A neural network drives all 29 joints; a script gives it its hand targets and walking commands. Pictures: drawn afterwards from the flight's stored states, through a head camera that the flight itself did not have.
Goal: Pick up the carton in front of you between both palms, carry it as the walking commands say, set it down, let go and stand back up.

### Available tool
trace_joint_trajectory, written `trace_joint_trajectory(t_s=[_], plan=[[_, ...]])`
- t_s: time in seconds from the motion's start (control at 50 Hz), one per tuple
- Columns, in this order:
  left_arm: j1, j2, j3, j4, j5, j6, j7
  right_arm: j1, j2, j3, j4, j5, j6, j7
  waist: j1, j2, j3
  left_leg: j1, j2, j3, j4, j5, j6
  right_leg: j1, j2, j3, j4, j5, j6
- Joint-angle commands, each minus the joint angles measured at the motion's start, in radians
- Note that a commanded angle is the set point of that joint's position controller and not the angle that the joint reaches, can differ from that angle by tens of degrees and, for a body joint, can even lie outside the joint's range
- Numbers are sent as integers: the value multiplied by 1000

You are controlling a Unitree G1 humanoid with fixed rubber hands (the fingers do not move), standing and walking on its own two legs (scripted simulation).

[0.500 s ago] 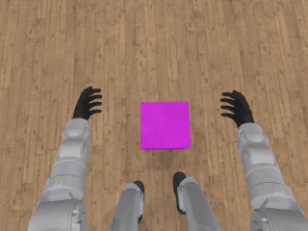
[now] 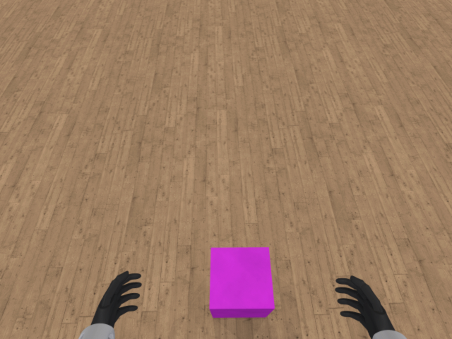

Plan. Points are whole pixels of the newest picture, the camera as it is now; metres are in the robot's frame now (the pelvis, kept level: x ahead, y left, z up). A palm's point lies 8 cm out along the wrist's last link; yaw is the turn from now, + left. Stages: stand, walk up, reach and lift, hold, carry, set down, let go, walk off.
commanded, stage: let go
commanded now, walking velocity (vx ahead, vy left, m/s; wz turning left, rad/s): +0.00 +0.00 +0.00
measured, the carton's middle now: (239, 284) +0.36 -0.03 -0.64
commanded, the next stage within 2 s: stand in 0.52 s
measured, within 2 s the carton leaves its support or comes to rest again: neither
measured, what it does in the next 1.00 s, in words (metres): stands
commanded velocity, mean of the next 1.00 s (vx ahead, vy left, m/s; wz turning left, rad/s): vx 0.00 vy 0.00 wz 0.00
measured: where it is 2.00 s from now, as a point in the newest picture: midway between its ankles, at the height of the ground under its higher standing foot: outside the picture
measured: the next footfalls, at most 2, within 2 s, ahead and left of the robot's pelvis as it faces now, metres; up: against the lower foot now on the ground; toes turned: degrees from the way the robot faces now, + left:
none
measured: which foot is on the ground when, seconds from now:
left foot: down 0.00-1.00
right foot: down 0.00-1.00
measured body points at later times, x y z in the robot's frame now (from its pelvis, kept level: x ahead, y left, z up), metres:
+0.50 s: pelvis -0.01 +0.01 +0.00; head +0.00 +0.00 +0.45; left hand +0.17 +0.24 -0.07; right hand +0.17 -0.23 -0.07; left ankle -0.04 +0.12 -0.73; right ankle +0.00 -0.11 -0.73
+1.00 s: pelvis +0.01 +0.00 +0.00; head +0.01 -0.01 +0.45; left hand +0.13 +0.29 -0.09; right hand +0.14 -0.29 -0.10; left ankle -0.04 +0.12 -0.73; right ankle +0.00 -0.11 -0.73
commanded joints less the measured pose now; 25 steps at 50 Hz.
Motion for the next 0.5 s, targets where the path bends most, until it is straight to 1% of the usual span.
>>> trace_joint_trajectory(t_s=[0.0, 0.12, 0.16, 0.22, 0.3, 0.42, 0.44, 0.46, 0.48], plan=[[44, 91, 7, -117, -6, -1, -4, 21, -96, -14, -106, 5, -1, 5, 20, 35, -175, 125, -16, 31, -112, 333, -19, 360, 8, -12, -63, 346, 22], [63, 95, -15, -153, -12, 67, -26, 25, -114, -11, -121, -2, 69, 18, 23, 31, 3, 168, -5, 33, -176, 193, -13, 401, 13, -28, -111, 181, 20], [55, 97, -17, -160, -12, 90, -33, 18, -117, -14, -121, -8, 93, 20, 21, 27, 42, 164, 0, 33, -184, 155, -11, 416, 15, -32, -111, 148, 19], [43, 101, -17, -166, -9, 117, -39, 15, -119, -20, -119, -21, 123, 20, 13, 17, 77, 162, 2, 36, -186, 129, -9, 438, 18, -36, -105, 134, 20], [48, 100, -15, -171, -1, 140, -39, 17, -119, -27, -123, -32, 147, 20, 13, 16, 86, 174, -1, 38, -178, 153, -10, 467, 22, -37, -94, 158, 19], [51, 100, -8, -178, 10, 153, -36, 5, -111, -27, -143, -32, 158, 21, 23, 26, 77, 193, -5, 37, -164, 195, -11, 491, 22, -33, -87, 195, 18], [105, 102, -5, -106, -12, 125, -15, -31, -145, -29, -188, -50, 212, -6, 20, -7, 37, 234, -11, 36, -131, 257, -10, 472, 42, -43, -60, 175, 26], [90, 106, -9, -134, -4, 119, -7, 1, -133, -17, -173, -48, 225, -15, 29, 11, 42, 236, -14, 38, -123, 274, -12, 457, 39, -43, -56, 174, 24], [77, 106, -15, -141, -5, 118, -3, -1, -130, -14, -177, -46, 231, -21, 24, 14, 45, 237, -14, 39, -121, 270, -12, 441, 39, -42, -55, 169, 23]])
